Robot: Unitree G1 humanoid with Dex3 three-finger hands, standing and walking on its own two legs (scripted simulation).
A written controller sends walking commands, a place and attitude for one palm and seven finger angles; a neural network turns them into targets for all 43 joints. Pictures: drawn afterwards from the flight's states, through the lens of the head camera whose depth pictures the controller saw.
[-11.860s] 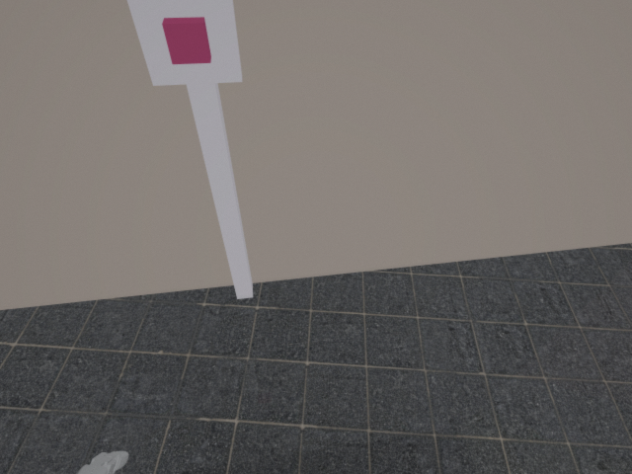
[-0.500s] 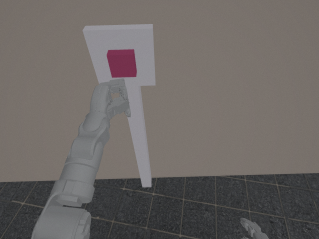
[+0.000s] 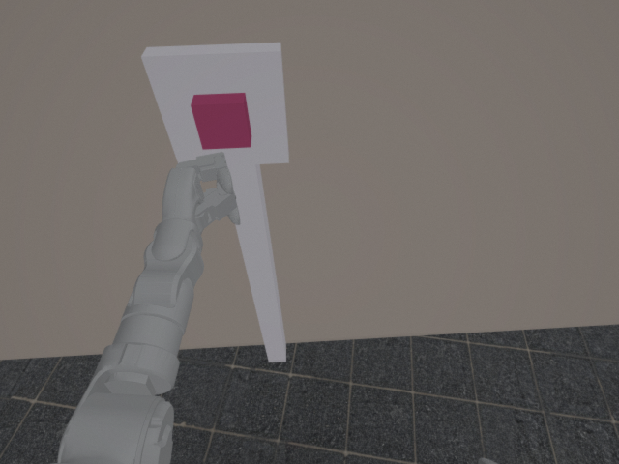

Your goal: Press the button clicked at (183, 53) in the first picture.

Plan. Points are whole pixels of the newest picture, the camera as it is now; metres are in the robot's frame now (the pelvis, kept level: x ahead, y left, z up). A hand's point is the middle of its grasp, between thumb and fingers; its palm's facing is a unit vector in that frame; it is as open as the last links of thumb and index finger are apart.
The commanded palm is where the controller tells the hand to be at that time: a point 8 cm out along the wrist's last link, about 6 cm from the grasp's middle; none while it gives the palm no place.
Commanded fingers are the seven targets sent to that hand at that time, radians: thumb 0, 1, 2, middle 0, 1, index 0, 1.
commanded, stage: aim a knuckle at the button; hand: left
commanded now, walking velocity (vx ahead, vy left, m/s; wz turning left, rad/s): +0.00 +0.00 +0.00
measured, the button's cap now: (223, 120) +0.53 +0.14 +0.19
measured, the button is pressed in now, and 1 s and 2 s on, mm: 0 0 0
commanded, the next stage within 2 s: press the button with the knuckle in 1.58 s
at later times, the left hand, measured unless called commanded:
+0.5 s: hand (234, 186) +0.42 +0.11 +0.16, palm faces +0.03 -1.00 -0.01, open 3.1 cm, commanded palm +0.40 +0.16 +0.15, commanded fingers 0.00 0.90 0.90 -1.30 -1.50 -1.30 -1.50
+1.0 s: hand (239, 191) +0.42 +0.11 +0.15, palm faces +0.05 -1.00 +0.00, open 3.1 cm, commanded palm +0.40 +0.16 +0.15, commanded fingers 0.00 0.90 0.90 -1.30 -1.50 -1.30 -1.50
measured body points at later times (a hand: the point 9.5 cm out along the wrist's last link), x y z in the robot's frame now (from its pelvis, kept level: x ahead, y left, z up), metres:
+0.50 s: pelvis +0.00 +0.02 +0.00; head +0.01 +0.00 +0.45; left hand +0.42 +0.17 +0.16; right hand +0.10 -0.23 -0.12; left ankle +0.04 +0.11 -0.73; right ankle -0.04 -0.07 -0.73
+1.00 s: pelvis +0.00 +0.01 +0.00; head +0.01 +0.00 +0.45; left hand +0.41 +0.16 +0.15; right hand +0.11 -0.23 -0.12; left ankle +0.04 +0.11 -0.73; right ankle -0.04 -0.07 -0.73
